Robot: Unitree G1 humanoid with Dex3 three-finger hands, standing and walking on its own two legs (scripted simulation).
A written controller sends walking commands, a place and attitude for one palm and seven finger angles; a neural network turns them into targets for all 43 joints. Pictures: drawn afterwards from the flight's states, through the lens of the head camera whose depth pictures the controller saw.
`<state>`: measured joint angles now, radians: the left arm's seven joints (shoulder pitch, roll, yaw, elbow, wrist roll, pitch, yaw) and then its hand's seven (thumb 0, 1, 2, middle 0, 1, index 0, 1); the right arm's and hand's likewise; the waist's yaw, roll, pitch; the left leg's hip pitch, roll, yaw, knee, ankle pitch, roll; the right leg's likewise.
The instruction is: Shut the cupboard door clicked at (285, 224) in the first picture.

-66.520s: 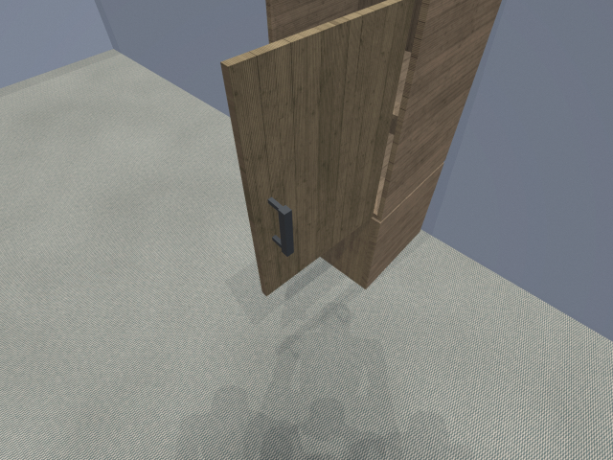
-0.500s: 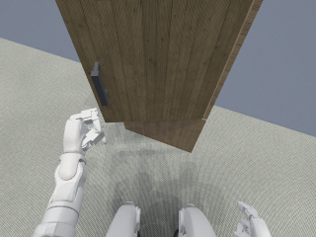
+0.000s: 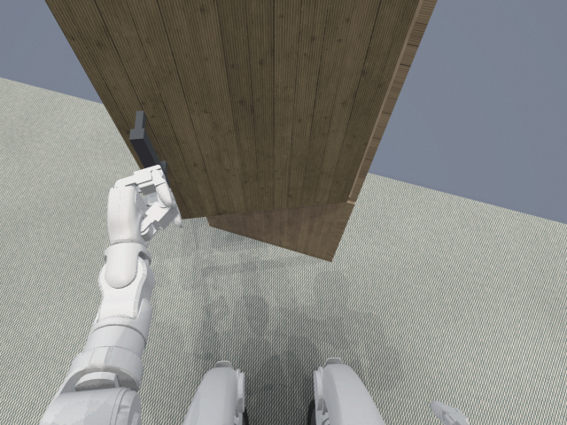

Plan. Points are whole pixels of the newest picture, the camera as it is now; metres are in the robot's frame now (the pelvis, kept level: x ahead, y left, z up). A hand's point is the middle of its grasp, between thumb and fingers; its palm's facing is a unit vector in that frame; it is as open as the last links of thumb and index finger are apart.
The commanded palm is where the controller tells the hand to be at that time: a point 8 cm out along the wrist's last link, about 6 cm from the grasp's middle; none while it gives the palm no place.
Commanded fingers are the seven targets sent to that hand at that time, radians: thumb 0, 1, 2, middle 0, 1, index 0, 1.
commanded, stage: bring the fist close to the handle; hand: left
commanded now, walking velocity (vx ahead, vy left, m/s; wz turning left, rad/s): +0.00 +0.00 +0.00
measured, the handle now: (152, 154) +0.51 +0.20 +0.03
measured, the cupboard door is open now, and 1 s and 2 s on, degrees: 25 14 2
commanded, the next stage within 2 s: push the door shut along its arc in 0.14 s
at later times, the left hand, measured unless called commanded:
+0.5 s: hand (178, 189) +0.44 +0.15 +0.03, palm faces +0.05 -1.00 -0.04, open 3.1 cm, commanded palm +0.42 +0.20 +0.03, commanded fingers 0.00 0.90 0.90 -1.30 -1.50 -1.30 -1.50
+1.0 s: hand (187, 155) +0.51 +0.15 +0.03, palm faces -0.09 -1.00 -0.02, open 3.1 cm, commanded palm +0.50 +0.19 +0.03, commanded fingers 0.00 0.90 0.90 -1.30 -1.50 -1.30 -1.50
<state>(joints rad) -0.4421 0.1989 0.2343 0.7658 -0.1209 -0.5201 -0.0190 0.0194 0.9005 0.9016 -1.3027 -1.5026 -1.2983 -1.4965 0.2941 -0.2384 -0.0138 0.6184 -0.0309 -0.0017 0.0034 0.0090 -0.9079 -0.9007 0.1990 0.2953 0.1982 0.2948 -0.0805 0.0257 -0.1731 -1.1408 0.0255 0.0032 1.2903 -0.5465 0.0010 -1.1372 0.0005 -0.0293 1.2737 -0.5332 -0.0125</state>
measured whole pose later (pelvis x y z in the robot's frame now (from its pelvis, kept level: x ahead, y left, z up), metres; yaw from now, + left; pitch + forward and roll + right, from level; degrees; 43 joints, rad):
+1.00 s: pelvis -0.01 +0.00 -0.02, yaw -1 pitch +28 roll -3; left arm -0.92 0.44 0.33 1.17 -0.09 -0.47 -0.23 0.02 0.90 0.90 -1.31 -1.50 -1.30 -1.50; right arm 0.33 -0.27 0.01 0.64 -0.03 0.03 0.00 0.01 -0.91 -0.90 0.20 0.30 0.20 0.29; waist -0.18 0.04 -0.16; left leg -1.33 0.03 -0.03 1.40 -0.56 0.01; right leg -1.30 0.01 -0.06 1.35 -0.53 -0.01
